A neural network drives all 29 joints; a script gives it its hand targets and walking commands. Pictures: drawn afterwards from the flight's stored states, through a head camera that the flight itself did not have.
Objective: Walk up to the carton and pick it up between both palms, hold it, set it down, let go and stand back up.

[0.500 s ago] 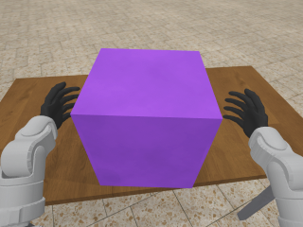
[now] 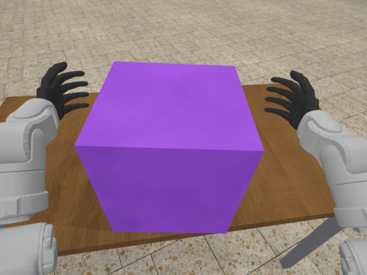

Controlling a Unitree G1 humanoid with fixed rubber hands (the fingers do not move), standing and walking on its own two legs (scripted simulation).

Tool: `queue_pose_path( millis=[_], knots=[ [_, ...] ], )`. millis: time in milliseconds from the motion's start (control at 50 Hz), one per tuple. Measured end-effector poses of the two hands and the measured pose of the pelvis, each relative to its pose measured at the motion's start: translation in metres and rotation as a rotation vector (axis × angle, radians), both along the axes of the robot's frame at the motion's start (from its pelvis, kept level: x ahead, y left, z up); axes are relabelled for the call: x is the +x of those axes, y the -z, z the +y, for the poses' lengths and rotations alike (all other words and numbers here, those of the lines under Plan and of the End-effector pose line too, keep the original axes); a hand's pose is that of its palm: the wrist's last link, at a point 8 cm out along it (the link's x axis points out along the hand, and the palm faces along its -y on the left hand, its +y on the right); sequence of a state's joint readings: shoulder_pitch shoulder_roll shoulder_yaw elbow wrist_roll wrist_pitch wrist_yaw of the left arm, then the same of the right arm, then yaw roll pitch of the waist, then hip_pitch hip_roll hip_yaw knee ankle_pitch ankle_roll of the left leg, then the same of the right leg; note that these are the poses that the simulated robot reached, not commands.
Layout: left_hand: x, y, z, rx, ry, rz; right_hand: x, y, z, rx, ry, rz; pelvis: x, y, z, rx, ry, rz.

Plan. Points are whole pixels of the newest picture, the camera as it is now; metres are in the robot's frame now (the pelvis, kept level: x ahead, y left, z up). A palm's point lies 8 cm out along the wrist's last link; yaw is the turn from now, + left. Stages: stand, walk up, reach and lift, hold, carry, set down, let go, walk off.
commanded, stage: reach and lift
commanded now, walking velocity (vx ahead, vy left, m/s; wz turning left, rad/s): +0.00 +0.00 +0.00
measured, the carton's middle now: (172, 150) +0.38 +0.05 +0.10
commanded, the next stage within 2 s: none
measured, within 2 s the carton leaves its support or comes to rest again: neither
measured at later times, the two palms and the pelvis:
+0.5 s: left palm (70, 123) +0.38 +0.26 +0.17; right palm (289, 130) +0.37 -0.19 +0.17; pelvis -0.01 +0.00 +0.00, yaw +0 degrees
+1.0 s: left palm (82, 141) +0.39 +0.25 +0.12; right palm (270, 145) +0.38 -0.17 +0.12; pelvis +0.00 +0.00 +0.00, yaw +1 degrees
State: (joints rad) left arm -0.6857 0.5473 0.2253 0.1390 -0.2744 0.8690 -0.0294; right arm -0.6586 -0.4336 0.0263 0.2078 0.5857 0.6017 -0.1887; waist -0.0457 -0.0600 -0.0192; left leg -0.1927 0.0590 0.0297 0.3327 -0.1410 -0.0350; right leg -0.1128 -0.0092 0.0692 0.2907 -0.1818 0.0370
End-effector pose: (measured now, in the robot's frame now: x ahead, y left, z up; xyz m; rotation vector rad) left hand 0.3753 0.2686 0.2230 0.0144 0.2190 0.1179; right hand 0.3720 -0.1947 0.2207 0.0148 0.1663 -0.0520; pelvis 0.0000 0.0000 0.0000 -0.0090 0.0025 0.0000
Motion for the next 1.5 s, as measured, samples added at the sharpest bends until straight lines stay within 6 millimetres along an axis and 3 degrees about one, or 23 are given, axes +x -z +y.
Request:
queue_pose_path(
  millis=[120,200,340,540,880,1100,1220,1380,1500],
  knots=[
    [0.009,-0.015,0.005,-0.004,-0.010,-0.008,0.011,-0.011,0.000,0.012,0.016,0.001,0.001,-0.001,0.000,0.000,-0.007,-0.001],
    [0.012,-0.013,0.005,-0.007,-0.005,0.002,0.013,-0.007,-0.003,0.023,0.035,0.017,0.001,-0.001,0.000,0.001,-0.008,-0.009],
    [0.014,0.018,-0.002,-0.012,0.018,0.055,0.008,0.018,-0.005,0.031,0.053,0.062,-0.002,-0.001,0.000,0.001,-0.002,-0.018],
    [0.007,0.062,-0.012,-0.040,0.026,0.089,0.003,0.054,0.008,0.026,0.055,0.087,-0.012,0.000,-0.001,0.003,0.000,-0.001],
    [0.009,0.107,-0.018,-0.021,0.017,0.084,0.009,0.101,0.030,0.008,0.079,0.107,-0.007,0.002,0.002,-0.002,-0.018,0.031],
    [0.015,0.105,-0.032,-0.010,0.030,0.065,0.013,0.097,0.023,0.001,0.082,0.066,-0.004,0.001,-0.002,-0.004,-0.018,0.025],
    [0.021,0.099,-0.043,-0.031,0.039,0.042,0.016,0.094,0.035,-0.001,0.064,0.059,-0.003,0.000,-0.005,0.000,-0.004,0.031],
    [0.019,0.099,-0.044,-0.039,0.031,0.044,0.016,0.094,0.059,0.012,0.054,0.058,-0.003,-0.001,-0.005,-0.001,0.000,0.011],
    [0.019,0.099,-0.044,-0.034,0.026,0.045,0.014,0.094,0.060,0.007,0.090,0.054,-0.004,0.000,-0.001,-0.004,-0.001,0.005]
  ],
)
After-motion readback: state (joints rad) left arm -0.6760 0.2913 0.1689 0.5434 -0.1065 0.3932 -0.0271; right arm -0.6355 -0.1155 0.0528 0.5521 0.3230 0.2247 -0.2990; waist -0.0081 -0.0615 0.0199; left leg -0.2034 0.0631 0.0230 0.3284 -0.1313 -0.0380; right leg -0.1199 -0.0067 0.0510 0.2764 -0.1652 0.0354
